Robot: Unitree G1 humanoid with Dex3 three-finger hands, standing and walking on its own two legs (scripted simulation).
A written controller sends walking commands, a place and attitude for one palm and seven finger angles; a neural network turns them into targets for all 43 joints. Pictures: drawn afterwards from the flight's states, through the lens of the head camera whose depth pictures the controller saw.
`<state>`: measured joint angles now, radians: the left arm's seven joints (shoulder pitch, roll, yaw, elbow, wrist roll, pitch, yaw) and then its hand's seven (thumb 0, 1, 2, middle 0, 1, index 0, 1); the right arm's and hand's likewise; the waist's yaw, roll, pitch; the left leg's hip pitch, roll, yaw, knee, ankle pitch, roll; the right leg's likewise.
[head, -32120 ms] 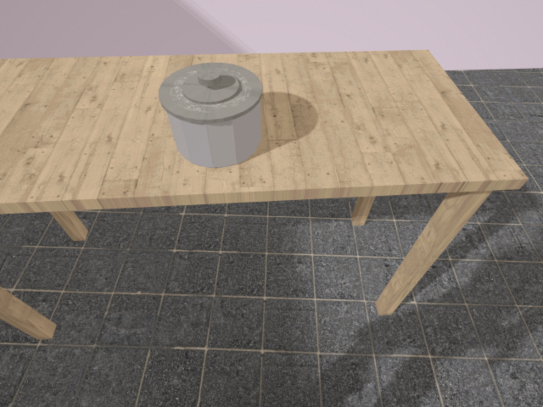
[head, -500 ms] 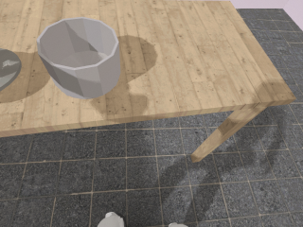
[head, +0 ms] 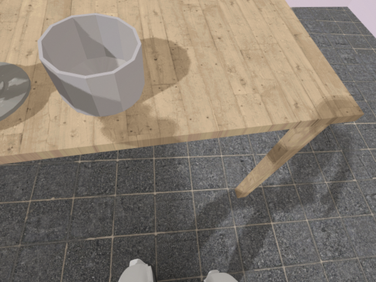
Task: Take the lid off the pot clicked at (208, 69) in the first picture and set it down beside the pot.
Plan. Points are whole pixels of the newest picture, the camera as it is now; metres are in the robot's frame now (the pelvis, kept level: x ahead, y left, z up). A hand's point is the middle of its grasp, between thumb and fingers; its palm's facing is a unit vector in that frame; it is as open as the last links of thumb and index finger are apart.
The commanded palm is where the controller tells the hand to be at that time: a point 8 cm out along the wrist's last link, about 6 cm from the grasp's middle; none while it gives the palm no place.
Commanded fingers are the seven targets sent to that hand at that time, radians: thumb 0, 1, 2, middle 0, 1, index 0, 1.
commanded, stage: open the fingers wide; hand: left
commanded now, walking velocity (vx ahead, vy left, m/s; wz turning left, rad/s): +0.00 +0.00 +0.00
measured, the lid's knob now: out of the picture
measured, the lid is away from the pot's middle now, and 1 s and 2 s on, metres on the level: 0.23 0.24 0.24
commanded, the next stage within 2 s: raise the empty hand in 1.08 s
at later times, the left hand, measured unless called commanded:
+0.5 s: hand out of the picture +0.46 +0.36 +0.12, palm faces -0.43 -0.14 -0.89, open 6.5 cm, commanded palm +0.50 +0.36 +0.19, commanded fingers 0.00 0.26 0.69 -0.50 -0.95 -0.52 -0.94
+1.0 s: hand out of the picture +0.46 +0.36 +0.13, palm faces -0.40 -0.11 -0.91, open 10.8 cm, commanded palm +0.50 +0.35 +0.19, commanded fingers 0.00 -0.06 0.75 -0.39 -0.78 -0.39 -0.78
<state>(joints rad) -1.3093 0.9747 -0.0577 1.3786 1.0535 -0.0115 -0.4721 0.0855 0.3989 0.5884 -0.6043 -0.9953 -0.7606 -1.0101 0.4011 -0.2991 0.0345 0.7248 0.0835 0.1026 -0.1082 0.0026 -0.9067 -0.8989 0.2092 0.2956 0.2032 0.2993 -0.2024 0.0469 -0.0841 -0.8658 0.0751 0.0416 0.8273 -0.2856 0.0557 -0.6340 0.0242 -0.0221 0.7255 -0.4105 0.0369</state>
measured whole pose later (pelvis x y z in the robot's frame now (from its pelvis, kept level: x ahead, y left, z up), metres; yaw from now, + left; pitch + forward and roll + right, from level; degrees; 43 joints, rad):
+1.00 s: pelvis -0.01 +0.01 +0.00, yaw +0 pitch +17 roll -5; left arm -1.12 0.93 0.00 1.15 1.04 -0.14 -0.43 0.00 -0.01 0.71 -0.41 -0.82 -0.41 -0.82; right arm 0.37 -0.28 0.00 0.70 0.09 0.19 -0.09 0.00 -0.91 -0.90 0.21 0.30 0.20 0.30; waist -0.15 0.04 -0.08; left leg -0.84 0.06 0.05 0.81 -0.27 0.07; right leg -0.61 0.01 -0.02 0.72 -0.40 0.03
